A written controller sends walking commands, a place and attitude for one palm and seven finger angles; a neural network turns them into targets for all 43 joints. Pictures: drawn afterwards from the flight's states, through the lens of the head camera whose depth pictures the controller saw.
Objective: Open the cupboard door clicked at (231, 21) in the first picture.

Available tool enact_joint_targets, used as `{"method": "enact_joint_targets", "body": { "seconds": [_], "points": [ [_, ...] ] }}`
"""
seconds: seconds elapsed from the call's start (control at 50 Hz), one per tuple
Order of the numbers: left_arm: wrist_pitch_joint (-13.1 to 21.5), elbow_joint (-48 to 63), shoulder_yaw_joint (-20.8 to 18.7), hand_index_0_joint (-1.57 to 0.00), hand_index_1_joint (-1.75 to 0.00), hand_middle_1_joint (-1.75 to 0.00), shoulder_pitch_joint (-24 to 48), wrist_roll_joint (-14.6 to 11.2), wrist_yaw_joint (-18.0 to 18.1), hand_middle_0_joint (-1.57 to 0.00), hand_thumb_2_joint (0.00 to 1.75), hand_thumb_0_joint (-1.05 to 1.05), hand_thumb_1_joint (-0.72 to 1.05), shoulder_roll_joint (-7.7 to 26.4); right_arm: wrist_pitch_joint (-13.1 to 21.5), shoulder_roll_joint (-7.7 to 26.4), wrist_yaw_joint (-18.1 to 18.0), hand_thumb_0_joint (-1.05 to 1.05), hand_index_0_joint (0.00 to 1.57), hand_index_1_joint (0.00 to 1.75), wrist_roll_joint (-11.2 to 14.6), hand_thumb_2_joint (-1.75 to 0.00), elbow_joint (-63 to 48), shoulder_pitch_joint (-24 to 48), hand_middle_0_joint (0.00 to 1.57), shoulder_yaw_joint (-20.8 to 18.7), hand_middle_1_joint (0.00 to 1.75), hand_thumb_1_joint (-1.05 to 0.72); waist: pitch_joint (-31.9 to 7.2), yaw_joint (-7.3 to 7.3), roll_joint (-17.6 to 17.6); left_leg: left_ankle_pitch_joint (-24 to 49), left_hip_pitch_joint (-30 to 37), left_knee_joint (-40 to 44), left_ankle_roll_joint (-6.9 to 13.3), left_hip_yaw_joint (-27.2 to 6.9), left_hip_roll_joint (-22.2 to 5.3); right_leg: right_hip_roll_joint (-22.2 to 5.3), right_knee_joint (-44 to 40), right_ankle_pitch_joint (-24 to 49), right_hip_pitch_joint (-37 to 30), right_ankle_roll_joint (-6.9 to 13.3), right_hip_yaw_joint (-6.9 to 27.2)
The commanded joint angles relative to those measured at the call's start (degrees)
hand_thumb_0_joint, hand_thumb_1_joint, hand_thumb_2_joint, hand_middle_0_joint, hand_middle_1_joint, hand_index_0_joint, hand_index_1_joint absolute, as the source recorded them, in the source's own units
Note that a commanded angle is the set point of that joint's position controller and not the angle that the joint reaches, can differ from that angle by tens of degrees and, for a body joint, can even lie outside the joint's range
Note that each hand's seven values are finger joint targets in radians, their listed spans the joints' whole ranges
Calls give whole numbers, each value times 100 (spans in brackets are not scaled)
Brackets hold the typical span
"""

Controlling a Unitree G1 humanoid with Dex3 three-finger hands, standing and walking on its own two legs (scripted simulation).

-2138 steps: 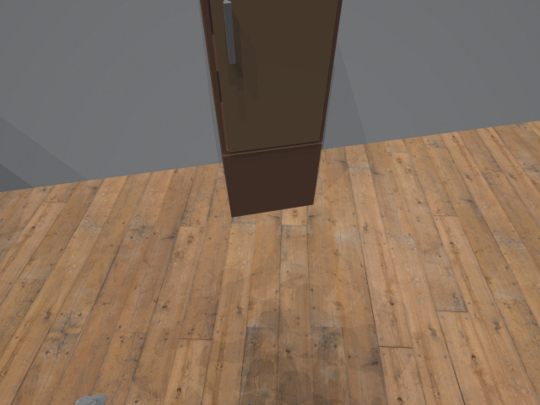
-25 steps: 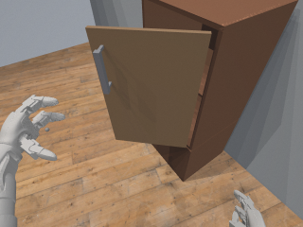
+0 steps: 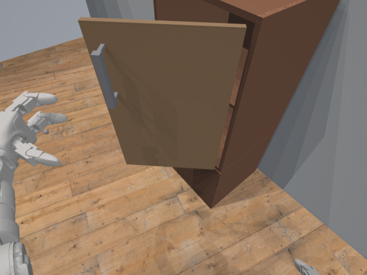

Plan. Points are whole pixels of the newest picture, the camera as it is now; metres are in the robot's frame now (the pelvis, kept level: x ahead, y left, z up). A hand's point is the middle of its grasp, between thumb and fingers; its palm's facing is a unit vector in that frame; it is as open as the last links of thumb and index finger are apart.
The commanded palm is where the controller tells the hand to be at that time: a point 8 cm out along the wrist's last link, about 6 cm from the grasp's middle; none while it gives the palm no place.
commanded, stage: move the hooked fingers beside the handle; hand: left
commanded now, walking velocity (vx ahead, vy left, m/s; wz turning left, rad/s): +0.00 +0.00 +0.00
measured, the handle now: (107, 78) +0.56 +0.22 +0.12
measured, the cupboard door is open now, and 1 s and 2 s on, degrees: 47 47 47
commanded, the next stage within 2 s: slide the fingers in behind the handle in 1.78 s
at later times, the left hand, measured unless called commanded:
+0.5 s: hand (58, 108) +0.43 +0.29 +0.14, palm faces -0.03 -1.00 +0.00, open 14.0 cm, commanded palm +0.42 +0.34 +0.13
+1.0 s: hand (73, 87) +0.51 +0.28 +0.14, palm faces -0.03 -1.00 +0.02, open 14.0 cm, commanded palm +0.49 +0.34 +0.12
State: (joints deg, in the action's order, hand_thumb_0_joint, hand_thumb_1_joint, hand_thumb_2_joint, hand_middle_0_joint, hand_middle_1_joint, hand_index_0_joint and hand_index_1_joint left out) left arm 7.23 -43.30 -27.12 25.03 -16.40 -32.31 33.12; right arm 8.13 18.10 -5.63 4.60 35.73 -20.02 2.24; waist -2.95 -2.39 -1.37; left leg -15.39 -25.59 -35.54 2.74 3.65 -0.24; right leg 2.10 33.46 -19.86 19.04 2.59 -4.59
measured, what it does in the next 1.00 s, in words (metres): stands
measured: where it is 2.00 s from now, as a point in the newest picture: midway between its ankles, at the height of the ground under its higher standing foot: outside the picture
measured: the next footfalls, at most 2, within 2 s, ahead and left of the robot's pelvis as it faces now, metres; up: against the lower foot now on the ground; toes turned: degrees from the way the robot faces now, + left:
none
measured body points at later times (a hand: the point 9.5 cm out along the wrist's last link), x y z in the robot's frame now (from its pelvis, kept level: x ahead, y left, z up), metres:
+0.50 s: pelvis +0.00 +0.03 +0.00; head +0.06 +0.04 +0.44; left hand +0.43 +0.34 +0.14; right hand +0.08 -0.25 -0.10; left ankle +0.03 +0.09 -0.73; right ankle -0.03 -0.09 -0.73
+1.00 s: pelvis +0.01 +0.02 -0.01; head +0.11 +0.04 +0.43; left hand +0.50 +0.34 +0.14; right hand -0.01 -0.27 -0.11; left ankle +0.03 +0.09 -0.73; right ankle -0.03 -0.09 -0.73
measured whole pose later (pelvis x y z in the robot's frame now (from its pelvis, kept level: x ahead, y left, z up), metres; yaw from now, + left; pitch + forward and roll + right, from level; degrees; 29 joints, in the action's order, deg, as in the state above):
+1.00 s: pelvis +0.01 +0.02 -0.01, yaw -1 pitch +16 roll -3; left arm 13.0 -74.2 -26.8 57.4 -7.5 -29.4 45.0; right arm -1.8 18.7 -5.0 2.0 37.7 -25.0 2.9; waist -3.5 -9.9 -0.5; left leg -17.9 -39.5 -41.7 4.1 3.7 -0.8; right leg 2.4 37.3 -21.0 32.0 1.3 -4.4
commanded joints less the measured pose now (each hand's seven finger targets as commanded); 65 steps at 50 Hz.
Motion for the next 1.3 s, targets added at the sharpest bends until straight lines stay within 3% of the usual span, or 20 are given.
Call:
{"method": "enact_joint_targets", "body": {
  "seconds": [0.0,0.02,0.1,0.26,0.32,0.38,0.48,0.56,0.62,0.72,0.82,0.86,0.88,0.92,1.0,1.1,1.14,1.2,1.24,1.28],
  "points": [
    [413,825,-336,-30,-120,-120,2389,-135,64,-30,30,0,-50,1961,216,895,-42,0,20,30,-1,-90,-677,112,20,-342,30,-90,-1350,-12,-282,1092,1485,306,80,-589,14,-67,-528,1480,467,-136,373],
    [419,771,-399,-30,-120,-120,2366,-159,61,-30,30,0,-50,2059,169,910,-45,0,20,30,-2,-90,-695,76,20,-345,30,-90,-1457,30,-128,1228,1465,274,83,-557,11,-75,-504,1604,314,-126,384],
    [502,763,-147,-30,-120,-120,2887,-8,107,-30,30,0,-50,1907,120,912,-33,0,20,30,-26,-90,-649,6,20,-356,30,-90,-1611,-62,-592,1342,1862,293,18,-721,-43,-38,-461,1386,692,-79,276],
    [471,234,155,-30,-120,-120,3414,81,295,-30,30,0,-50,1619,-61,950,4,0,20,30,-71,-90,-572,-159,20,-352,30,-90,-1544,-163,-361,1459,1976,336,-56,-913,-131,-17,-426,1223,1031,-62,179],
    [551,-32,91,-30,-120,-120,3689,138,389,-30,30,0,-50,1769,-148,974,6,0,20,30,-99,-90,-537,-248,20,-350,30,-90,-1552,-194,-240,1417,1869,293,-60,-909,-138,-28,-411,1158,1035,-49,193],
    [748,89,115,-30,-120,-120,4020,275,432,-30,30,0,-50,1827,-194,979,39,0,20,30,-144,-90,-508,-341,20,-364,30,-90,-2015,-208,-650,1918,2254,212,-141,-997,-184,-15,-299,1332,1119,-58,190],
    [787,-725,125,-30,-120,-120,4376,308,376,-30,30,0,-50,1944,-343,1036,30,0,20,30,-158,-90,-376,-472,20,-348,30,-90,-1681,-357,-369,1527,1779,143,-74,-913,-160,0,-304,1228,1256,-89,213],
    [949,-637,124,-30,-120,-120,4719,418,367,-30,30,0,-50,2100,-429,1055,34,0,20,30,-197,-90,-334,-617,20,-375,30,-90,-2140,-367,-852,1964,2143,24,-143,-989,-189,8,-209,1317,1402,-74,213],
    [982,-1005,-18,-30,-120,-120,4725,342,337,-30,30,0,-50,2241,-510,1105,18,0,20,30,-211,-90,-260,-750,20,-392,30,-90,-2129,-421,-353,1931,1916,-62,-82,-949,-196,35,-197,1362,1340,-76,206],
    [915,-1484,-36,-30,-120,-120,5098,451,310,-30,30,0,-50,2509,-644,1156,-10,0,20,30,-208,-90,-201,-896,20,-368,30,-90,-1890,-539,-389,1594,1446,-149,-18,-863,-150,34,-169,1275,1464,-105,256],
    [1038,-1417,79,-30,-120,-120,5650,582,330,-30,30,0,-50,2575,-760,1158,-14,0,20,30,-240,-90,-146,-1102,20,-380,30,-90,-2260,-678,-708,1937,1673,-315,-40,-903,-186,71,-52,1404,1666,-118,256],
    [1026,-1566,-169,-30,-120,-120,5558,657,331,-30,30,0,-50,2921,-825,1202,1,0,20,30,-252,-90,-129,-1182,20,-389,30,-90,-2481,-609,-838,1994,1731,-364,-65,-931,-194,88,-30,1421,1695,-127,287],
    [997,-1630,12,-30,-120,-120,5689,675,312,-30,30,0,-50,2718,-837,1175,13,0,20,30,-255,-90,-112,-1186,20,-389,30,-90,-2402,-713,-861,1914,1704,-386,-51,-903,-194,88,-47,1393,1797,-150,283],
    [935,-1982,-158,-30,-120,-120,5578,675,330,-30,30,0,-50,2943,-901,1209,-13,0,20,30,-255,-90,-112,-1278,20,-367,30,-90,-2215,-698,-503,1921,1363,-420,1,-861,-177,105,-34,1475,1676,-143,285],
    [894,-1969,-247,-30,-120,-120,5493,867,310,-30,30,0,-50,3227,-995,1202,23,0,20,30,-271,-90,-185,-1371,20,-374,30,-90,-2498,-627,-832,2109,1289,-526,-2,-797,-146,106,53,1740,1579,-167,332],
    [886,-1939,-466,-30,-120,-120,5120,742,147,-30,30,0,-50,3353,-1134,1200,54,0,20,30,-261,-90,-294,-1383,20,-415,30,-90,-2529,-580,-534,2276,1110,-629,55,-679,-134,157,93,2105,1374,-206,347],
    [926,-1649,-599,-30,-120,-120,5150,712,105,-30,30,0,-50,3523,-1165,1200,53,0,20,30,-252,-90,-357,-1377,20,-420,30,-90,-2775,-501,-790,2501,1273,-641,50,-649,-120,159,137,2319,1264,-200,358],
    [937,-1625,-567,-30,-120,-120,5120,713,76,-30,30,0,-50,3481,-1211,1180,63,0,20,30,-241,-90,-348,-1359,20,-432,30,-90,-2549,-551,-782,2452,1232,-661,44,-676,-140,171,132,2193,1411,-194,322],
    [1002,-1343,-625,-30,-120,-120,5070,648,49,-30,30,0,-50,3477,-1226,1169,73,0,20,30,-248,-90,-371,-1349,20,-439,30,-90,-2834,-475,-1092,2871,1603,-710,10,-706,-155,185,163,2334,1449,-173,315],
    [1020,-1221,-425,-30,-120,-120,5114,589,15,-30,30,0,-50,3152,-1239,1128,105,0,20,30,-246,-90,-338,-1333,20,-454,30,-90,-2829,-537,-1119,3075,1861,-735,-17,-773,-194,204,143,2269,1625,-171,275]
  ]
}}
